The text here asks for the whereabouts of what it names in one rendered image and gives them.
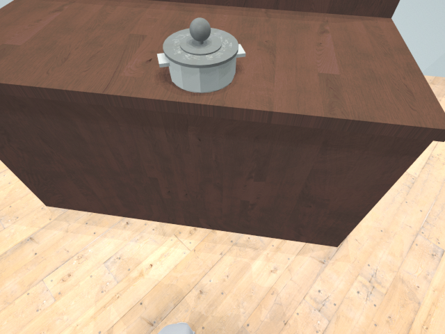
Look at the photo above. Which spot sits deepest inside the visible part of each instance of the lid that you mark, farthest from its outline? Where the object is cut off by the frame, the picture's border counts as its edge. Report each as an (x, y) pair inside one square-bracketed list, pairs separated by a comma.
[(219, 48)]

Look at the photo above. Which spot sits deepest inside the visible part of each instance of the pot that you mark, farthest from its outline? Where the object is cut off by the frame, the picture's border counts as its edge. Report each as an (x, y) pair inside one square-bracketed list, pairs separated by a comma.
[(202, 80)]

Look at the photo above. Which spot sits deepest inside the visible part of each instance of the table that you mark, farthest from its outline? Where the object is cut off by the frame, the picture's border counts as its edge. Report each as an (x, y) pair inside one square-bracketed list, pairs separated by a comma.
[(326, 111)]

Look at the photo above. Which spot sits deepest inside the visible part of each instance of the knob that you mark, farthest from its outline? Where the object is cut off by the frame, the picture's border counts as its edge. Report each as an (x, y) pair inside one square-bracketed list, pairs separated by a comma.
[(200, 29)]

